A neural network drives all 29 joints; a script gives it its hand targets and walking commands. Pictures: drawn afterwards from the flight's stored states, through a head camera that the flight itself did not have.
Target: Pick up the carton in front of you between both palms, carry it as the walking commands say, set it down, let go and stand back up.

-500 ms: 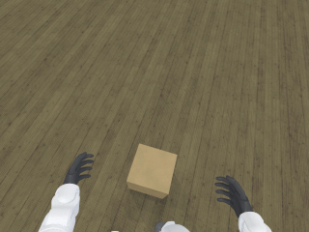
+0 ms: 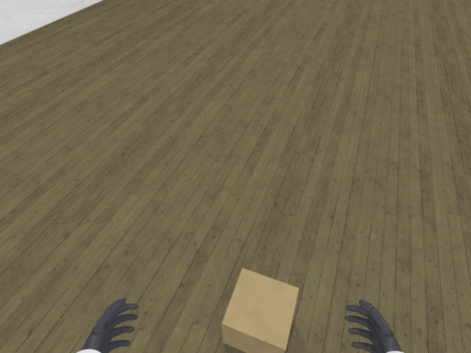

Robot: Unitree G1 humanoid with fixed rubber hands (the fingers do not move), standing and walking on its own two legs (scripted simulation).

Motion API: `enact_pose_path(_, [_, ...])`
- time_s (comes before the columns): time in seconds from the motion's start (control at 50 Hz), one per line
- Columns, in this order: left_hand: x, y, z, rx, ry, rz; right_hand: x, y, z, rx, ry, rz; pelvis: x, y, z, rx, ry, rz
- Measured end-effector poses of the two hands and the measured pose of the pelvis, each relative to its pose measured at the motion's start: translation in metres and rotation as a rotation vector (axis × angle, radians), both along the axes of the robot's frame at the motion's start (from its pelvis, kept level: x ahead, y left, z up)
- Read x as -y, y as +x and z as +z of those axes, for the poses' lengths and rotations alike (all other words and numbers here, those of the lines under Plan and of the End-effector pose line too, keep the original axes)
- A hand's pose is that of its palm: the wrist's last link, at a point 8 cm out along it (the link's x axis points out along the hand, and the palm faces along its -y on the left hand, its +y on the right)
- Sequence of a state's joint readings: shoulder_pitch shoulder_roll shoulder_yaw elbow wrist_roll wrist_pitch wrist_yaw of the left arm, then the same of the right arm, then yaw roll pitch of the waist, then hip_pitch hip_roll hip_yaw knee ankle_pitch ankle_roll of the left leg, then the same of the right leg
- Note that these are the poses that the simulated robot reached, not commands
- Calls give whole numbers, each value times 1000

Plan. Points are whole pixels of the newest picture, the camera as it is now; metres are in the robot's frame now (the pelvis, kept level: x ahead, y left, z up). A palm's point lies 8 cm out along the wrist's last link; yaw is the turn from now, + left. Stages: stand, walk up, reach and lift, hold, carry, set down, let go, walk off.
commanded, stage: let go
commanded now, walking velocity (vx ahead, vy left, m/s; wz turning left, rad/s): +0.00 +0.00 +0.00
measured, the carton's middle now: (259, 316) +0.38 -0.08 -0.65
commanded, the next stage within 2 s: stand in 0.22 s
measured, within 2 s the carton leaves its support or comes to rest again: neither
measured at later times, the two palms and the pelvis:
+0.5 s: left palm out of the picture +0.12 +0.27 -0.07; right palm out of the picture +0.14 -0.30 -0.10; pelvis +0.00 -0.03 +0.00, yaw +1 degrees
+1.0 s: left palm out of the picture +0.11 +0.27 -0.09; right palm out of the picture +0.13 -0.32 -0.10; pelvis +0.01 -0.03 +0.00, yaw +2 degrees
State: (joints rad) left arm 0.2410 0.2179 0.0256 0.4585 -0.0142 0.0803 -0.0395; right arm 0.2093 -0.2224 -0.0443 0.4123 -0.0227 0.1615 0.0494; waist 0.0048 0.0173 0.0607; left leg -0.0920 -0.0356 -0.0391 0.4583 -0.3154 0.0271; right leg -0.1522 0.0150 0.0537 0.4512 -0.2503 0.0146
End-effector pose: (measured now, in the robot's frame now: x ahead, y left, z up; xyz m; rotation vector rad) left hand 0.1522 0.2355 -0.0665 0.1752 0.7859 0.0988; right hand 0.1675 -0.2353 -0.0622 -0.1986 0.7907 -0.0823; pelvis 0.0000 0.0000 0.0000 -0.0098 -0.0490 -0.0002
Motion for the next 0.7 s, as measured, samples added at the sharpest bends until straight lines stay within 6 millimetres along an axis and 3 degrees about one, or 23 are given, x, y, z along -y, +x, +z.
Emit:
enact_pose_path(0.24, [22, -3, -3, -4, 13, -9, 23, -12, -1, -20, -33, -28, 17, -10, -3, 28, 6, 0])
enact_pose_path(0.46, [-31, -35, -8, -138, 208, 66, 66, -29, -33, -102, -122, -9, 27, -2, -5, -44, 6, 18])
enact_pose_path(0.7, [-28, -32, -14, -181, 207, 89, 76, -20, -38, -141, -144, 2, 32, 10, -2, -40, 8, 29])
